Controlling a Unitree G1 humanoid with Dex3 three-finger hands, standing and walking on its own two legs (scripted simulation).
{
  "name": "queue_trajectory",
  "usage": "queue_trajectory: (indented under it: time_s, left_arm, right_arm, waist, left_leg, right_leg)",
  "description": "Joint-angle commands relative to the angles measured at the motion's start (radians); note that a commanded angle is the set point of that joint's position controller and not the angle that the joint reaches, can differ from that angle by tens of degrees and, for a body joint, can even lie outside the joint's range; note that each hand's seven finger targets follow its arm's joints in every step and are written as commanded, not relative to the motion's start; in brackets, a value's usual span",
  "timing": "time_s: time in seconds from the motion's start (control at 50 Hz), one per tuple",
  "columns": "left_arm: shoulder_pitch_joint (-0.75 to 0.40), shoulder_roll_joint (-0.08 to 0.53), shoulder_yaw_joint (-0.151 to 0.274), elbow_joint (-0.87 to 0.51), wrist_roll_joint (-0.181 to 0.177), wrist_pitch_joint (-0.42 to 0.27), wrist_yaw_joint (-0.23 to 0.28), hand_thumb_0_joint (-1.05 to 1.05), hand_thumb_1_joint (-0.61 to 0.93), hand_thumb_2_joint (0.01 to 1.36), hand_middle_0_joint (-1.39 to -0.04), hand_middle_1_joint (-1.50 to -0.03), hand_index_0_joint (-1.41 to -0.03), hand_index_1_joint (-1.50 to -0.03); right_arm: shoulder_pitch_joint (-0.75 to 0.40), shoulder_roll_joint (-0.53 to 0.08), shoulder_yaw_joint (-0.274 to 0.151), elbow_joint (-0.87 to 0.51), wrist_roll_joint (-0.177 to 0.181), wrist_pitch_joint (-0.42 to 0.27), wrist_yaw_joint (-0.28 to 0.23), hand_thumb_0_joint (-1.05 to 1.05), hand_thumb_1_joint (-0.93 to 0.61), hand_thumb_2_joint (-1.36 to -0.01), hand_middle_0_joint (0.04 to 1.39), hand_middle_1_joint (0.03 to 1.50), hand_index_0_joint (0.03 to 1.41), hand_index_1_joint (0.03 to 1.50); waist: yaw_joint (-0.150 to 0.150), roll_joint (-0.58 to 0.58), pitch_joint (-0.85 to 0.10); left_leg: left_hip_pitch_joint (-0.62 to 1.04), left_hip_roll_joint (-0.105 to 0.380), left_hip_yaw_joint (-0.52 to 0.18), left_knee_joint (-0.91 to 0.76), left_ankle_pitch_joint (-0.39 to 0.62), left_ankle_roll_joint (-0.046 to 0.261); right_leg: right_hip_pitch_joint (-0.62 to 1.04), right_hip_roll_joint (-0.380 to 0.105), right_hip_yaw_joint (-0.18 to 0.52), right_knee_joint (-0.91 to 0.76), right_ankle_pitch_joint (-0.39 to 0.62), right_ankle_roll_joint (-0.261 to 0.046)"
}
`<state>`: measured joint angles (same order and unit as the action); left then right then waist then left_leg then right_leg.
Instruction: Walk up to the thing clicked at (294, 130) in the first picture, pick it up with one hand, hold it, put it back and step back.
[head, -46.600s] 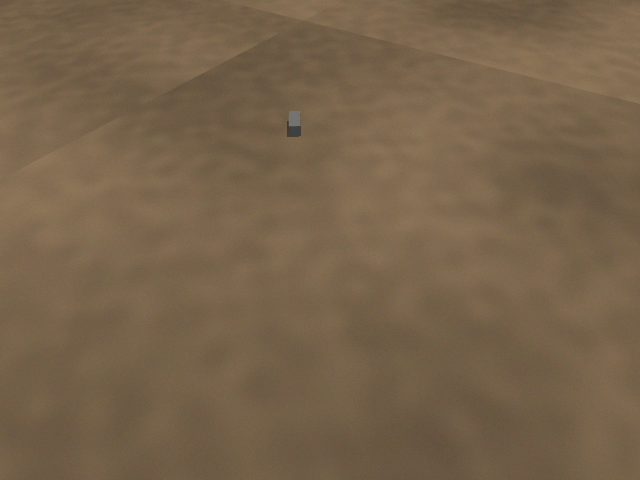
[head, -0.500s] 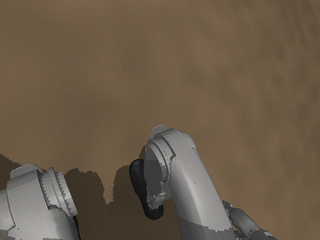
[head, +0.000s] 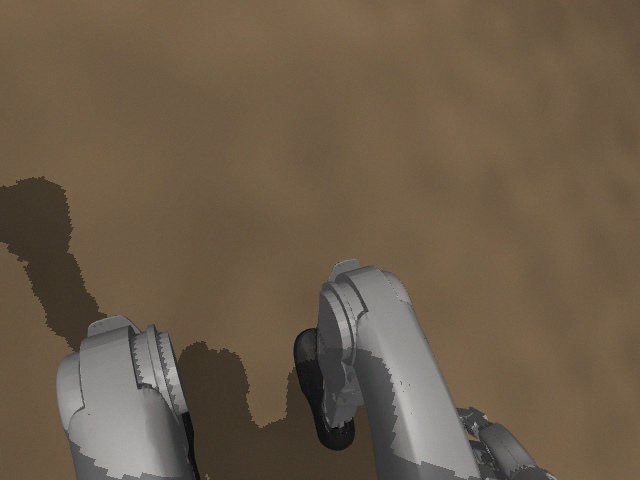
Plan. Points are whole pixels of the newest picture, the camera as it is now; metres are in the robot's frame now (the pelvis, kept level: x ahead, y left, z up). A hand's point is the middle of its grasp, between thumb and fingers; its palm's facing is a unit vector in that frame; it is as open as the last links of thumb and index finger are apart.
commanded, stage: lift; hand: left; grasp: from above
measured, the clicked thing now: out of the picture +0.50 +0.39 -0.19
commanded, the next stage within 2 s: hold in 1.80 s
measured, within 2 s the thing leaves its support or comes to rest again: neither
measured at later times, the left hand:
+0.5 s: hand out of the picture +0.45 +0.37 -0.06, palm faces -0.47 -0.14 -0.87, open 9.4 cm
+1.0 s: hand out of the picture +0.36 +0.33 +0.14, palm faces -0.41 -0.14 -0.90, open 9.4 cm
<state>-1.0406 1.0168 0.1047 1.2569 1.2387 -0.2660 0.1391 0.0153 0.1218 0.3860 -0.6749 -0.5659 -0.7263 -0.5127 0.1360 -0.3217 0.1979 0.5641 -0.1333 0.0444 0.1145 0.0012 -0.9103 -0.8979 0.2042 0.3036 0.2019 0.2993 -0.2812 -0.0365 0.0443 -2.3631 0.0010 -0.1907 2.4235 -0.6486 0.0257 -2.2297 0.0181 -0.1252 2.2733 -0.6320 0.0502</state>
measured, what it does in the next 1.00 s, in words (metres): rises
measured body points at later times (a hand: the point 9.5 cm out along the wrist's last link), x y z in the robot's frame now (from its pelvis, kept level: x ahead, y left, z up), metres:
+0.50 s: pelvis +0.00 +0.00 +0.05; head +0.23 +0.09 +0.43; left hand +0.47 +0.38 -0.01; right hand +0.09 -0.27 -0.05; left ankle +0.08 +0.12 -0.30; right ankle +0.12 -0.13 -0.30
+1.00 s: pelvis +0.00 -0.01 +0.20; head +0.15 +0.04 +0.62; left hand +0.37 +0.34 +0.19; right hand +0.16 -0.25 +0.08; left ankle +0.08 +0.12 -0.30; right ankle +0.12 -0.13 -0.30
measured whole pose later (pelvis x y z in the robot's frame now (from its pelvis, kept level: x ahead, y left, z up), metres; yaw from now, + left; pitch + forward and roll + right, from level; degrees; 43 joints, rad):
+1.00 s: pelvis +0.00 -0.01 +0.20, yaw +8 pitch +28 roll -6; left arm -0.48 0.65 0.01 0.71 0.97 -0.13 -0.01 0.01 0.14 0.37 -0.67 -0.55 -0.72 -0.51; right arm 0.15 -0.25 0.02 0.63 0.02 0.08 0.00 0.01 -0.91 -0.90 0.20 0.30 0.20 0.30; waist -0.11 0.06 -0.16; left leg -1.66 0.03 -0.08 1.76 -0.59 0.01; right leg -1.60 0.01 -0.05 1.68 -0.57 0.04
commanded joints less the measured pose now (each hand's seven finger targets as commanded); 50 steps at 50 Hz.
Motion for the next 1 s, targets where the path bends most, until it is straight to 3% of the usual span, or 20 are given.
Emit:
queue_trajectory:
  time_s: [0.0,0.02,0.04,0.06,0.08,0.1,0.12,0.14,0.16,0.24,0.32,0.44,0.6,0.7,0.76,0.8,0.9,0.94,0.98]
  left_arm:
    - [-0.337,0.288,0.045,-0.171,-0.025,0.012,0.027,0.000,0.536,0.595,-0.880,-0.679,-0.917,-0.642]
    - [-0.342,0.292,0.050,-0.180,-0.027,0.013,0.026,0.000,0.513,0.558,-0.901,-0.706,-0.944,-0.663]
    - [-0.336,0.291,0.052,-0.184,-0.029,0.014,0.022,0.000,0.469,0.564,-0.843,-0.626,-0.869,-0.583]
    - [-0.334,0.293,0.057,-0.194,-0.034,0.016,0.017,0.000,0.462,0.515,-0.858,-0.669,-0.901,-0.625]
    - [-0.318,0.283,0.052,-0.192,-0.040,0.019,0.009,0.000,0.447,0.525,-0.822,-0.589,-0.853,-0.545]
    - [-0.299,0.278,0.053,-0.193,-0.046,0.023,0.001,0.000,0.470,0.503,-0.861,-0.665,-0.906,-0.618]
    - [-0.303,0.268,0.052,-0.207,-0.052,0.025,-0.006,0.000,0.451,0.517,-0.818,-0.585,-0.852,-0.543]
    - [-0.298,0.271,0.060,-0.228,-0.056,0.029,-0.016,0.000,0.477,0.499,-0.856,-0.665,-0.905,-0.623]
    - [-0.295,0.275,0.062,-0.242,-0.064,0.033,-0.025,0.000,0.545,0.568,-0.901,-0.658,-0.941,-0.616]
    - [-0.261,0.293,0.091,-0.302,-0.111,0.046,-0.075,0.000,0.601,0.582,-0.944,-0.666,-0.985,-0.623]
    - [-0.203,0.265,0.101,-0.378,-0.140,0.038,-0.123,0.000,0.612,0.568,-0.953,-0.640,-0.992,-0.599]
    - [-0.116,0.201,0.095,-0.465,-0.191,0.002,-0.171,0.000,0.620,0.595,-0.969,-0.617,-0.999,-0.585]
    - [-0.026,0.119,0.071,-0.556,-0.220,-0.002,-0.143,0.000,0.585,0.543,-0.912,-0.618,-0.951,-0.576]
    - [0.029,0.046,0.045,-0.633,-0.245,0.038,-0.124,0.000,0.587,0.558,-0.903,-0.637,-0.941,-0.596]
    - [0.088,0.046,0.060,-0.664,-0.252,0.069,-0.112,0.000,0.554,0.556,-0.870,-0.649,-0.911,-0.604]
    - [0.117,0.006,0.040,-0.686,-0.262,0.087,-0.111,0.000,0.550,0.556,-0.865,-0.657,-0.909,-0.610]
    - [0.244,-0.079,-0.005,-0.737,-0.279,0.132,-0.119,0.000,0.574,0.565,-0.872,-0.676,-0.921,-0.624]
    - [0.314,-0.099,-0.002,-0.740,-0.291,0.144,-0.118,0.000,0.596,0.571,-0.887,-0.674,-0.935,-0.622]
    - [0.318,-0.115,-0.014,-0.779,-0.293,0.151,-0.116,0.000,0.587,0.593,-0.884,-0.691,-0.931,-0.641]
  right_arm:
    - [0.225,-0.283,-0.101,0.006,0.001,0.013,-0.020,0.000,-0.907,-0.900,0.200,0.300,0.200,0.300]
    - [0.228,-0.281,-0.103,0.003,0.002,0.015,-0.021,0.000,-0.944,-0.916,0.198,0.300,0.198,0.300]
    - [0.227,-0.288,-0.109,0.002,0.007,0.019,-0.024,0.000,-0.892,-0.895,0.200,0.300,0.200,0.300]
    - [0.229,-0.284,-0.110,0.001,0.007,0.020,-0.025,0.000,-0.940,-0.914,0.198,0.300,0.199,0.300]
    - [0.228,-0.280,-0.112,-0.002,0.008,0.023,-0.026,0.000,-0.892,-0.895,0.200,0.300,0.200,0.300]
    - [0.231,-0.280,-0.118,-0.001,0.012,0.026,-0.028,0.000,-0.939,-0.914,0.198,0.300,0.199,0.300]
    - [0.238,-0.279,-0.123,-0.002,0.014,0.029,-0.029,0.000,-0.893,-0.895,0.200,0.300,0.200,0.300]
    - [0.249,-0.278,-0.128,-0.001,0.016,0.029,-0.028,0.000,-0.939,-0.913,0.199,0.300,0.199,0.300]
    - [0.238,-0.279,-0.132,-0.007,0.019,0.034,-0.031,0.000,-0.917,-0.906,0.199,0.300,0.199,0.300]
    - [0.252,-0.263,-0.149,-0.016,0.032,0.054,-0.035,0.000,-0.918,-0.907,0.199,0.300,0.199,0.300]
    - [0.252,-0.257,-0.172,-0.013,0.045,0.069,-0.049,0.000,-0.918,-0.907,0.199,0.300,0.199,0.300]
    - [0.228,-0.224,-0.201,-0.015,0.060,0.084,-0.067,0.000,-0.915,-0.906,0.199,0.300,0.199,0.300]
    - [0.191,-0.192,-0.229,-0.017,0.098,0.069,-0.089,0.000,-0.908,-0.904,0.200,0.300,0.200,0.300]
    - [0.176,-0.180,-0.247,-0.012,0.118,0.053,-0.100,0.000,-0.907,-0.903,0.200,0.300,0.199,0.300]
    - [0.163,-0.172,-0.255,-0.017,0.130,0.046,-0.109,0.000,-0.904,-0.902,0.200,0.300,0.200,0.300]
    - [0.155,-0.154,-0.254,-0.008,0.133,0.042,-0.113,0.000,-0.903,-0.901,0.200,0.300,0.200,0.300]
    - [0.124,-0.134,-0.258,-0.006,0.146,0.021,-0.133,0.000,-0.898,-0.899,0.200,0.300,0.200,0.300]
    - [0.103,-0.126,-0.257,-0.004,0.154,0.012,-0.141,0.000,-0.897,-0.898,0.200,0.300,0.200,0.300]
    - [0.094,-0.114,-0.257,-0.007,0.157,0.000,-0.148,0.000,-0.900,-0.899,0.200,0.300,0.200,0.300]
  waist:
    - [-0.032,0.472,-0.711]
    - [-0.031,0.453,-0.712]
    - [-0.023,0.459,-0.711]
    - [-0.020,0.474,-0.719]
    - [-0.008,0.463,-0.743]
    - [-0.004,0.458,-0.746]
    - [-0.005,0.474,-0.741]
    - [-0.002,0.473,-0.754]
    - [0.012,0.484,-0.775]
    - [0.037,0.455,-0.860]
    - [0.058,0.445,-0.866]
    - [0.086,0.414,-0.881]
    - [0.117,0.375,-0.841]
    - [0.125,0.360,-0.862]
    - [0.147,0.336,-0.862]
    - [0.143,0.300,-0.849]
    - [0.163,0.278,-0.760]
    - [0.176,0.247,-0.710]
    - [0.170,0.228,-0.702]
  left_leg:
    - [0.601,0.009,0.081,-0.275,0.173,-0.007]
    - [0.597,0.009,0.080,-0.280,0.161,-0.006]
    - [0.607,0.006,0.071,-0.290,0.159,-0.010]
    - [0.608,0.004,0.077,-0.294,0.170,-0.010]
    - [0.620,0.007,0.076,-0.305,0.157,-0.009]
    - [0.632,0.007,0.077,-0.308,0.166,-0.008]
    - [0.635,0.003,0.079,-0.314,0.176,-0.010]
    - [0.654,0.001,0.080,-0.322,0.193,-0.009]
    - [0.658,0.002,0.082,-0.331,0.187,-0.010]
    - [0.679,0.000,0.098,-0.361,0.210,0.001]
    - [0.753,-0.005,0.090,-0.396,0.244,-0.001]
    - [0.788,-0.003,0.109,-0.462,0.202,0.006]
    - [0.856,0.013,0.067,-0.656,0.035,0.011]
    - [0.998,0.019,0.047,-0.749,0.097,0.005]
    - [1.055,0.019,0.051,-0.818,0.079,0.006]
    - [1.075,0.018,0.076,-0.842,0.099,0.010]
    - [1.149,0.024,0.080,-0.985,0.048,0.006]
    - [1.172,0.026,0.069,-1.044,-0.001,0.005]
    - [1.198,0.022,0.101,-1.070,0.017,0.007]
  right_leg:
    - [0.292,0.029,-0.069,-0.206,0.179,-0.092]
    - [0.292,0.029,-0.068,-0.211,0.169,-0.094]
    - [0.273,0.026,-0.070,-0.208,0.162,-0.097]
    - [0.288,0.025,-0.068,-0.213,0.172,-0.096]
    - [0.288,0.026,-0.066,-0.211,0.161,-0.097]
    - [0.286,0.025,-0.063,-0.218,0.166,-0.096]
    - [0.291,0.022,-0.059,-0.222,0.173,-0.097]
    - [0.303,0.019,-0.057,-0.229,0.183,-0.096]
    - [0.298,0.020,-0.055,-0.227,0.176,-0.100]
    - [0.382,0.019,-0.032,-0.261,0.196,-0.095]
    - [0.372,0.011,-0.020,-0.292,0.204,-0.101]
    - [0.409,0.009,0.010,-0.351,0.183,-0.100]
    - [0.478,0.010,0.011,-0.430,0.126,-0.081]
    - [0.557,0.006,0.016,-0.502,0.165,-0.072]
    - [0.646,0.009,0.020,-0.572,0.158,-0.068]
    - [0.724,0.012,0.030,-0.636,0.170,-0.065]
    - [0.846,0.016,0.039,-0.764,0.139,-0.062]
    - [0.893,0.018,0.042,-0.814,0.108,-0.059]
    - [0.972,0.020,0.057,-0.880,0.111,-0.061]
